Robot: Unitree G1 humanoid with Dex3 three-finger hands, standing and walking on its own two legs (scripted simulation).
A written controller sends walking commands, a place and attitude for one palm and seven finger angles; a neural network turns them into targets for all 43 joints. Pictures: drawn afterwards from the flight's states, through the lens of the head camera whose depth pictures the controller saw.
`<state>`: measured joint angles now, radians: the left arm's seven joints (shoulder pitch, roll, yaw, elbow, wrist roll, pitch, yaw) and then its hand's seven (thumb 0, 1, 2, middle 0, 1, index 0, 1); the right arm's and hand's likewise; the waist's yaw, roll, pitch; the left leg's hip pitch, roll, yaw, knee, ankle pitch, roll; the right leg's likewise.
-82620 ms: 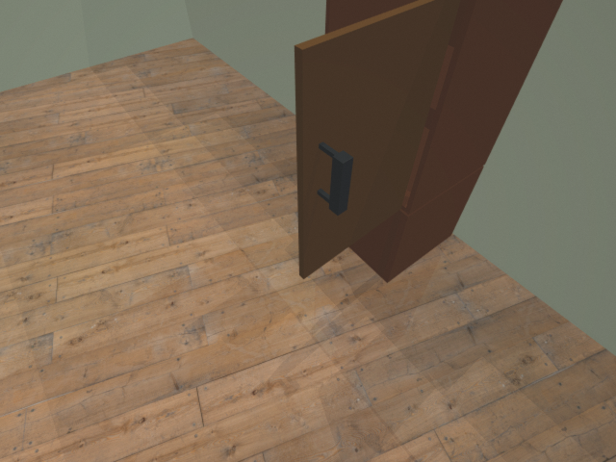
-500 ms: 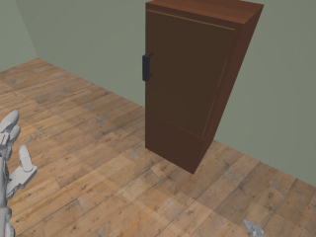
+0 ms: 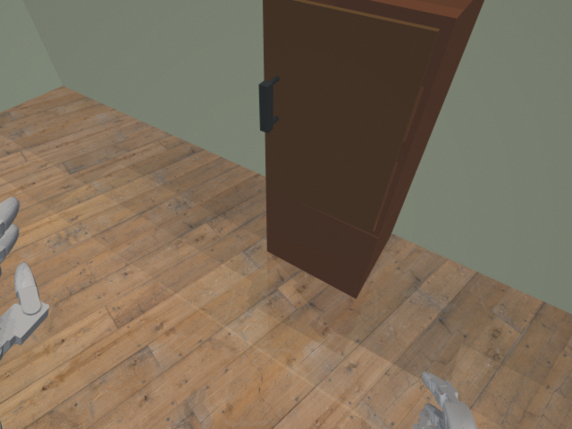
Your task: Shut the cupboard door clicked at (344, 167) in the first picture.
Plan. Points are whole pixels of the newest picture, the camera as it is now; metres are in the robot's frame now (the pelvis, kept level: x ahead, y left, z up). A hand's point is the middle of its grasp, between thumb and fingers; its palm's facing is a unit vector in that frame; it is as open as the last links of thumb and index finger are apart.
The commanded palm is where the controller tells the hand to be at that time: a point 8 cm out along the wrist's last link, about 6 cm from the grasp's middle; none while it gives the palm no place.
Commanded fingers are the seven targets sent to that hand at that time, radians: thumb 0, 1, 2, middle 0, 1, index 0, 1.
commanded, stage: let the arm hang, fingers relaxed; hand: left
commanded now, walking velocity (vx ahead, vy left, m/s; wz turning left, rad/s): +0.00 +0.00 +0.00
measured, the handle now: (271, 104) +0.88 +0.10 +0.00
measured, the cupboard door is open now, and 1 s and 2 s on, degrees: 2 2 2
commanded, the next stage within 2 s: look to check the result in 1.10 s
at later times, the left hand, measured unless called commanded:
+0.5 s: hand out of the picture -0.05 +0.18 -0.18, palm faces +0.03 -0.98 -0.20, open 7.2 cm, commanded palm none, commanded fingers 0.00 0.90 0.90 -0.20 -0.30 -0.20 -0.30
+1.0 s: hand out of the picture -0.02 +0.14 -0.18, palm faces +0.03 -0.99 -0.13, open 7.4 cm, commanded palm none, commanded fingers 0.00 0.90 0.90 -0.20 -0.30 -0.20 -0.30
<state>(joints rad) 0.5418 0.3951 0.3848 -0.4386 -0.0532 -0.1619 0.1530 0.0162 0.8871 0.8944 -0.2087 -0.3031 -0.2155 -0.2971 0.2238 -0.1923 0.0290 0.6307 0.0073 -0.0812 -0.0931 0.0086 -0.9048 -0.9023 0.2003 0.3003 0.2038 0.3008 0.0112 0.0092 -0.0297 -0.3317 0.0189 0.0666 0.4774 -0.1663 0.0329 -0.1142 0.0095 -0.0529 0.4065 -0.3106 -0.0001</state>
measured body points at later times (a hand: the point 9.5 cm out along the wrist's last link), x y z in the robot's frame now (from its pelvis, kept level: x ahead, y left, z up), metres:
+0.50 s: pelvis -0.01 -0.01 +0.00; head +0.01 +0.00 +0.45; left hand -0.05 +0.23 -0.16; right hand -0.01 -0.26 -0.15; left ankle +0.05 +0.10 -0.74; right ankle -0.06 -0.12 -0.74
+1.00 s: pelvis +0.00 -0.01 +0.00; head -0.01 -0.01 +0.45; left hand -0.02 +0.19 -0.16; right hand -0.02 -0.23 -0.16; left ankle +0.05 +0.10 -0.74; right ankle -0.06 -0.12 -0.74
